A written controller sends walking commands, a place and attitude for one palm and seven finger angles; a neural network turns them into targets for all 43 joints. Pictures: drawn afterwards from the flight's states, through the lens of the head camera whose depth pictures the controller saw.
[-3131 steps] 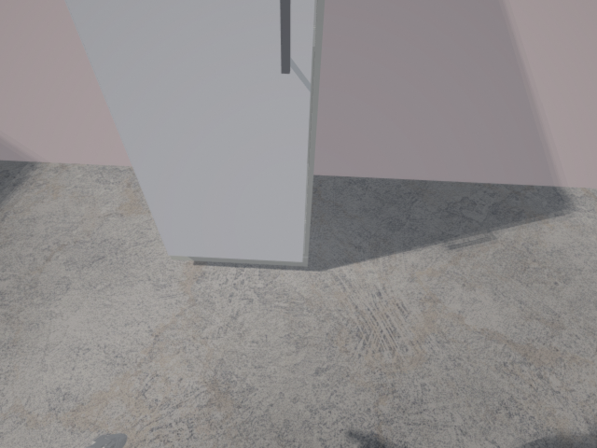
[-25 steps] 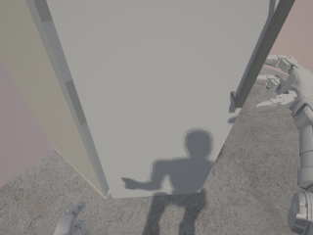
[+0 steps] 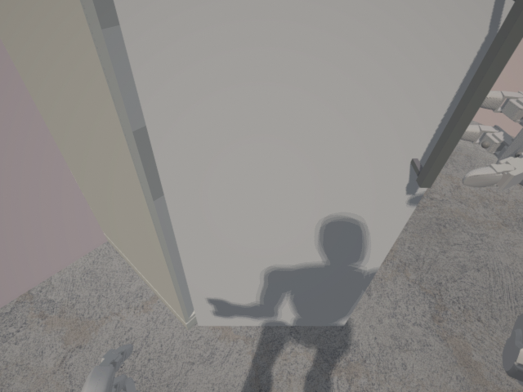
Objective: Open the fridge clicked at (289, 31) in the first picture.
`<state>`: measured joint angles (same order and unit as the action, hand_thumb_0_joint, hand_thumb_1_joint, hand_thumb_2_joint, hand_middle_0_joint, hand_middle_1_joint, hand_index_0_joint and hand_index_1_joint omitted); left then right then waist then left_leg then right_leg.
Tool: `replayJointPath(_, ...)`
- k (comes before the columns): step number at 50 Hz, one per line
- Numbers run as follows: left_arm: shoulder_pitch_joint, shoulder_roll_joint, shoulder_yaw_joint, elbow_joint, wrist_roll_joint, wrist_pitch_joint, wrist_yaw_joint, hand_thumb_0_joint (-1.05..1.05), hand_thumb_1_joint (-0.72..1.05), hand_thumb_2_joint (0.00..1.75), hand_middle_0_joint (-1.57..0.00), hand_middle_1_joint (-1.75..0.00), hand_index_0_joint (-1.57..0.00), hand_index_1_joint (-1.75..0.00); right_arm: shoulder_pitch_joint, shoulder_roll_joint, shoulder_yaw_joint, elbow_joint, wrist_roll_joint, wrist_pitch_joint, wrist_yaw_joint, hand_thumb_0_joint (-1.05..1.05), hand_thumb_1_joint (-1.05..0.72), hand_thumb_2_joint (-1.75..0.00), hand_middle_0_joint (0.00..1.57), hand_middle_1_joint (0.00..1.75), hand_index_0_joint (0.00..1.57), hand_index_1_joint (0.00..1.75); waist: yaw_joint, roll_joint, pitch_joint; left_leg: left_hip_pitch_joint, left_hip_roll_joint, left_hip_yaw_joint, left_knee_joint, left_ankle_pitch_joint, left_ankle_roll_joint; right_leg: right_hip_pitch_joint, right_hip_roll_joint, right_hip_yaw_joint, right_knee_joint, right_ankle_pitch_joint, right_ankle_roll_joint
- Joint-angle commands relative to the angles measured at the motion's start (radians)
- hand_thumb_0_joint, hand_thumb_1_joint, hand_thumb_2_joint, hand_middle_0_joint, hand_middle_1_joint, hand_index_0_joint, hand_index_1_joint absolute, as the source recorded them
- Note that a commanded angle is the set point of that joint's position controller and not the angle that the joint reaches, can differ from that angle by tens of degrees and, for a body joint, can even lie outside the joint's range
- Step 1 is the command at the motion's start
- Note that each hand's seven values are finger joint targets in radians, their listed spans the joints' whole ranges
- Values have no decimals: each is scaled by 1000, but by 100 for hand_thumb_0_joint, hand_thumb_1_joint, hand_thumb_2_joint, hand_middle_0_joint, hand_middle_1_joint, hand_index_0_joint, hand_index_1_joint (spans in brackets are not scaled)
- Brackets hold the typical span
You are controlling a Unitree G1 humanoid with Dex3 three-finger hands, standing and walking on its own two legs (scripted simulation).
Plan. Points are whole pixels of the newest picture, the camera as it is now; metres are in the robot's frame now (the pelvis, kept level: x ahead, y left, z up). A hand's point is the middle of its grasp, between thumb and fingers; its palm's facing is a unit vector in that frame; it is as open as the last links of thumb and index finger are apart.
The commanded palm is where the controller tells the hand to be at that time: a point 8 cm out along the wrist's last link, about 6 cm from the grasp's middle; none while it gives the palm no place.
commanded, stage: move the hooked fingers beside the handle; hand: right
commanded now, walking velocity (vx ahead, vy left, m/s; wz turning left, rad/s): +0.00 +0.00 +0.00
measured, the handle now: (459, 103) +0.48 -0.23 +0.25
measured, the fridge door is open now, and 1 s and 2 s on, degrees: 46 46 46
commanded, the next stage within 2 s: feel for the door with the fingertips in 1.78 s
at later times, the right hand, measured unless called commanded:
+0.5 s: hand (507, 153) +0.40 -0.27 +0.23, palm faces +0.00 +1.00 -0.01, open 14.0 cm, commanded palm +0.38 -0.33 +0.23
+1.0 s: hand (504, 146) +0.42 -0.28 +0.23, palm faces -0.04 +1.00 +0.00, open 14.0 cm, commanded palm +0.38 -0.34 +0.23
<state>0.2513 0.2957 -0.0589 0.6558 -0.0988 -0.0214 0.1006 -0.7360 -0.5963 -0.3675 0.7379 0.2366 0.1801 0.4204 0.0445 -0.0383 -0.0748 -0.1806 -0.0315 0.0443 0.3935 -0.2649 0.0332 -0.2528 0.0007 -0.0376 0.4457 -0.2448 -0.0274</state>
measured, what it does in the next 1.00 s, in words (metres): stands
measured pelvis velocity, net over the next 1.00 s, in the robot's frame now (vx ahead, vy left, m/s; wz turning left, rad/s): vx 0.00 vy -0.02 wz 0.01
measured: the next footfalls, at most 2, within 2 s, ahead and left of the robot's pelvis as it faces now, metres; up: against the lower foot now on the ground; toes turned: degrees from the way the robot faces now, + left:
none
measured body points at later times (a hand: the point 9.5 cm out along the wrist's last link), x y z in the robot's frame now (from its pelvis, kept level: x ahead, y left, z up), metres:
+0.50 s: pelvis +0.00 +0.00 +0.00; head +0.00 +0.00 +0.45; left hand +0.13 +0.26 -0.10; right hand +0.40 -0.33 +0.23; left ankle -0.04 +0.10 -0.74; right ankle -0.01 -0.10 -0.74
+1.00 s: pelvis +0.00 -0.02 +0.00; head +0.01 -0.01 +0.45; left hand +0.11 +0.25 -0.10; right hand +0.41 -0.33 +0.23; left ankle -0.04 +0.10 -0.74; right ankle -0.01 -0.10 -0.74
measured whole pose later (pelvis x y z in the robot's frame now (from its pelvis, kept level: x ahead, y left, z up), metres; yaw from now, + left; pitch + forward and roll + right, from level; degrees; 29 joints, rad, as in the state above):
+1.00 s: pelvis +0.00 -0.02 +0.00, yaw +1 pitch +5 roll +1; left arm 0.30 0.30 -0.06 0.63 -0.09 -0.03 0.09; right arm -0.74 -0.65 -0.42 0.79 0.23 0.14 0.49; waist 0.06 -0.03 -0.08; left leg -0.22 -0.02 0.03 0.42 -0.27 0.01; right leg -0.30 0.01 -0.05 0.48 -0.27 -0.05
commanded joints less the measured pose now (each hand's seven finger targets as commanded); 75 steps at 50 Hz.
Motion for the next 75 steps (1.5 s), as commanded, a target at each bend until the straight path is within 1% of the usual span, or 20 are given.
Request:
replayJointPath(1, -62, 157, 56, -151, -5, -41, 9, 0, 90, 90, -20, -30, -20, -30, -406, -361, -123, -169, 16, -57, 19, 0, 50, -30, 30, 120, 30, 120, -23, 14, -262, 17, 29, -32, -17, 404, -8, 160, -7, 46, 7, 310, -26)
replayJointPath(5, -60, 157, 61, -167, -6, -40, 4, 0, 90, 90, -20, -30, -20, -30, -414, -389, -141, -246, 13, -89, 28, 0, 50, -30, 30, 120, 30, 120, -21, -28, -294, 31, 27, -35, -6, 453, -7, 190, -7, 40, 21, 366, -28)
replayJointPath(9, -53, 151, 64, -175, -8, -46, 3, 0, 90, 90, -20, -30, -20, -30, -383, -352, -113, -326, 33, -106, 53, 0, 50, -30, 30, 120, 30, 120, -15, -73, -319, 17, 22, -29, -3, 462, -6, 256, -14, 39, 37, 430, -26)
replayJointPath(16, -56, 163, 58, -151, -15, -46, 9, 0, 90, 90, -20, -30, -20, -30, -415, -316, -72, -185, 31, -37, 69, 0, 50, -30, 30, 120, 30, 120, 9, -39, -173, -99, 19, -21, -25, 310, -9, 167, -13, 46, 20, 260, -23)
replayJointPath(25, -41, 160, 56, -158, -1, -52, 9, 0, 90, 90, -20, -30, -20, -30, -431, -425, -167, -204, 27, -118, 58, 0, 50, -30, 30, 120, 30, 120, -12, -23, -314, -15, 20, -32, -5, 402, -6, 218, -12, 52, 34, 348, -23)
replayJointPath(31, -26, 169, 53, -151, -10, -41, 9, 0, 90, 90, -20, -30, -20, -30, -453, -403, -108, -75, -1, -82, 89, 0, 50, -30, 30, 120, 30, 120, 5, -80, -215, -99, 23, -27, -15, 304, -6, 163, -14, 54, 27, 271, -17)
replayJointPath(34, -19, 167, 61, -158, -7, -46, 11, 0, 90, 90, -20, -30, -20, -30, -474, -368, -75, -145, 14, -106, 97, 0, 50, -30, 30, 120, 30, 120, 16, -72, -264, -96, 22, -23, -13, 313, -4, 215, -20, 56, 38, 313, -19)
replayJointPath(35, -20, 171, 59, -160, -7, -47, 10, 0, 90, 90, -20, -30, -20, -30, -452, -404, -114, -144, 17, -110, 98, 0, 50, -30, 30, 120, 30, 120, 4, -71, -276, -92, 17, -24, -9, 321, -2, 216, -17, 66, 39, 319, -17)
replayJointPath(38, -19, 169, 59, -154, -4, -58, 15, 0, 90, 90, -20, -30, -20, -30, -531, -346, -67, -198, 33, -135, 109, 0, 50, -30, 30, 120, 30, 120, 23, -71, -296, -119, 13, -16, -6, 325, -3, 261, -21, 75, 40, 343, -14)
replayJointPath(40, -14, 172, 60, -151, -4, -62, 13, 0, 90, 90, -20, -30, -20, -30, -496, -376, -101, -193, 40, -137, 102, 0, 50, -30, 30, 120, 30, 120, 11, -66, -293, -110, 10, -15, -7, 319, 0, 262, -23, 77, 40, 348, -12)
replayJointPath(44, -8, 168, 61, -150, -1, -67, 10, 0, 90, 90, -20, -30, -20, -30, -484, -341, -73, -198, 26, -117, 78, 0, 50, -30, 30, 120, 30, 120, 1, -114, -293, -109, 17, -10, -5, 299, 6, 267, -26, 80, 32, 371, -1)
replayJointPath(50, -10, 172, 64, -174, 0, -49, -4, 0, 90, 90, -20, -30, -20, -30, -341, -422, -172, -171, 13, -78, 53, 0, 50, -30, 30, 120, 30, 120, -34, -29, -297, -35, 16, -14, 7, 382, 0, 205, -27, 68, 30, 414, -7)
replayJointPath(55, -21, 168, 64, -185, -1, -45, -1, 0, 90, 90, -20, -30, -20, -30, -389, -423, -172, -257, 21, -101, 58, 0, 50, -30, 30, 120, 30, 120, -19, -43, -296, -53, 11, -18, -1, 378, -4, 240, -30, 64, 32, 420, -11)
replayJointPath(58, -26, 164, 61, -182, 1, -51, 2, 0, 90, 90, -20, -30, -20, -30, -419, -402, -151, -294, 22, -103, 71, 0, 50, -30, 30, 120, 30, 120, -10, -104, -300, -79, 10, -14, -5, 368, -3, 273, -30, 70, 30, 435, -1)
replayJointPath(65, -31, 168, 59, -154, -8, -48, 10, 0, 90, 90, -20, -30, -20, -30, -422, -348, -87, -183, 28, -50, 96, 0, 50, -30, 30, 120, 30, 120, 13, -69, -220, -126, 14, -12, -21, 301, -3, 209, -23, 61, 29, 311, -9)
replayJointPath(67, -35, 164, 57, -155, -8, -52, 13, 0, 90, 90, -20, -30, -20, -30, -484, -291, -27, -200, 25, -57, 96, 0, 50, -30, 30, 120, 30, 120, 26, -83, -232, -155, 14, -9, -17, 274, -1, 231, -25, 75, 27, 303, -6)
replayJointPath(69, -26, 163, 59, -146, -6, -55, 17, 0, 90, 90, -20, -30, -20, -30, -514, -301, -26, -200, 30, -75, 86, 0, 50, -30, 30, 120, 30, 120, 32, -75, -243, -154, 15, -12, -23, 257, 0, 242, -26, 73, 33, 294, -9)
replayJointPath(70, -23, 168, 59, -142, -1, -58, 16, 0, 90, 90, -20, -30, -20, -30, -520, -357, -81, -191, 29, -84, 78, 0, 50, -30, 30, 120, 30, 120, 23, -48, -265, -144, 11, -11, -22, 264, 0, 239, -24, 83, 30, 289, -7)
replayJointPath(74, -16, 161, 54, -140, 2, -58, 18, 0, 90, 90, -20, -30, -20, -30, -542, -365, -83, -176, 27, -114, 64, 0, 50, -30, 30, 120, 30, 120, 16, -51, -297, -101, 19, -17, -15, 291, 1, 235, -21, 73, 34, 308, -10)
replayJointPath(75, -15, 166, 54, -138, 4, -60, 15, 0, 90, 90, -20, -30, -20, -30, -530, -420, -136, -139, 18, -113, 57, 0, 50, -30, 30, 120, 30, 120, 5, -43, -292, -97, 16, -19, -15, 297, 1, 217, -20, 80, 30, 303, -9)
